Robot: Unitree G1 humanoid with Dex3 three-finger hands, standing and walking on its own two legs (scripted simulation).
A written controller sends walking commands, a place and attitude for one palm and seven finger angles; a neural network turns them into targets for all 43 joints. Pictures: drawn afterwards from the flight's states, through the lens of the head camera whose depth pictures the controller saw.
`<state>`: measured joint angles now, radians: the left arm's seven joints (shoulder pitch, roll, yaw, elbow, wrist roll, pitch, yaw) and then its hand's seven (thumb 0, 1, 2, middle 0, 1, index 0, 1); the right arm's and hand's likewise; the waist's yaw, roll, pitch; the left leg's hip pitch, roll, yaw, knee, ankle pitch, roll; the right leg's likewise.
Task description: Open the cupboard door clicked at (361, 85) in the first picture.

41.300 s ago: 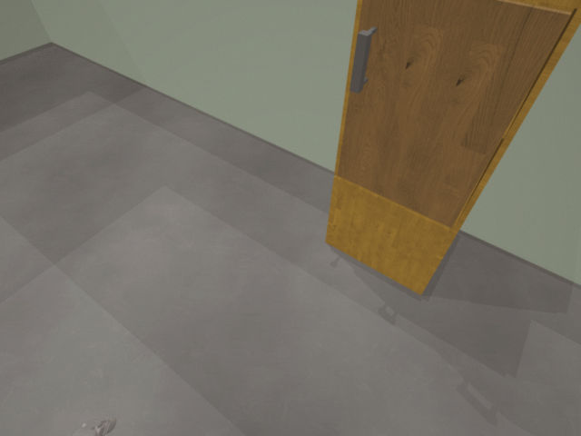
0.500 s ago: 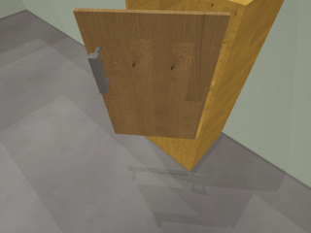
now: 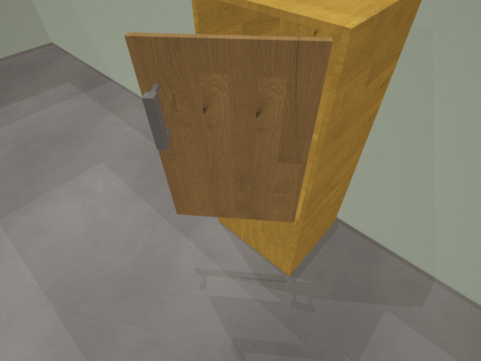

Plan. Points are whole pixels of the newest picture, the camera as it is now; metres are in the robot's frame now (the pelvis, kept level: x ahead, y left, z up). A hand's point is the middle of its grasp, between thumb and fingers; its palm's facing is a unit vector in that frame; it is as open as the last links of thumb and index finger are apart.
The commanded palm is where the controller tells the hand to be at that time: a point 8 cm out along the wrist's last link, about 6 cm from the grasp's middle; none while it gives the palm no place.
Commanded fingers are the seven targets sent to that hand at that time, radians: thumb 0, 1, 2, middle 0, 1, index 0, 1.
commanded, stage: come to a stop and stand still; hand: left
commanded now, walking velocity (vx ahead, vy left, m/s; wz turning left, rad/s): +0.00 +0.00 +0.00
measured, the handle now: (159, 117) +0.60 +0.21 +0.08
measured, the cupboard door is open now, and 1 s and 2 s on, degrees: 37 37 37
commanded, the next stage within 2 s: look again from close up in 1.74 s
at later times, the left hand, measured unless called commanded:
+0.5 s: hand out of the picture +0.00 +0.24 -0.15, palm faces +0.00 -0.95 -0.30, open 7.4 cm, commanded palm none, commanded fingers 0.00 0.90 0.90 -0.20 -0.30 -0.20 -0.30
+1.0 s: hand out of the picture +0.02 +0.25 -0.16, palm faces -0.02 -0.97 -0.26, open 7.4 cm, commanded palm none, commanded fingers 0.00 0.90 0.90 -0.20 -0.30 -0.20 -0.30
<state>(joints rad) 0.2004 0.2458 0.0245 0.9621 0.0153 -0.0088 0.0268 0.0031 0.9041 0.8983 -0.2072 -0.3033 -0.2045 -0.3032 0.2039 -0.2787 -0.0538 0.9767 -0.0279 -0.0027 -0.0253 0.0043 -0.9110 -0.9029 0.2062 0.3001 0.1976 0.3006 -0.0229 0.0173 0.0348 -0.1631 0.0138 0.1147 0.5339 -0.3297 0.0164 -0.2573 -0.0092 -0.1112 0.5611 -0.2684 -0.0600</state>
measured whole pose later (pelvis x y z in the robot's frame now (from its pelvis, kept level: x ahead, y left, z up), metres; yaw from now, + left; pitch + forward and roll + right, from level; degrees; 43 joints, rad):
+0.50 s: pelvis -0.04 +0.01 +0.01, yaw +0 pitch -2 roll +0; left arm 0.23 0.29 0.01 1.07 0.01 0.00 0.01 0.00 0.90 0.90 -0.21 -0.30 -0.20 -0.30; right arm 0.29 -0.29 -0.01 1.09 -0.03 0.00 0.01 0.00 -0.91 -0.90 0.21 0.30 0.20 0.30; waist -0.01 0.00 0.01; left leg -0.18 0.00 0.11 0.42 -0.21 0.04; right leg -0.25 -0.01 -0.10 0.41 -0.13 -0.04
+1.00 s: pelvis -0.02 +0.04 +0.01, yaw +0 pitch -2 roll +0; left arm 0.21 0.25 -0.01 1.10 0.02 -0.01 0.02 0.00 0.90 0.90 -0.21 -0.30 -0.20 -0.30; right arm 0.17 -0.26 -0.01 1.12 -0.02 -0.02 0.00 0.00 -0.91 -0.90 0.21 0.30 0.20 0.30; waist 0.00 -0.01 0.04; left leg -0.12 -0.04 0.13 0.36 -0.22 0.07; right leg -0.21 -0.03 -0.08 0.38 -0.13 0.00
